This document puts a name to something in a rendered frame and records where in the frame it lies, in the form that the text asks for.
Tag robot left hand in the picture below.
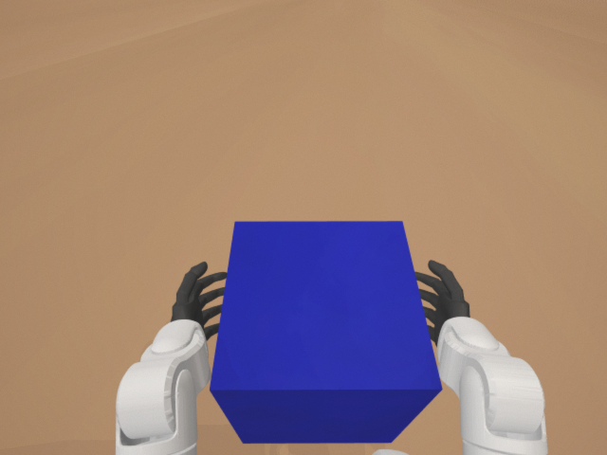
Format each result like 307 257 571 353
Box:
171 262 227 340

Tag carton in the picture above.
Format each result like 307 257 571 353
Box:
210 221 443 444

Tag right robot forearm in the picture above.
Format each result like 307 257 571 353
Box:
436 317 548 455

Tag left robot forearm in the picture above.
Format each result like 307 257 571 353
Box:
116 319 212 455

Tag robot right hand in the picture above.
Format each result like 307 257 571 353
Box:
414 260 470 347

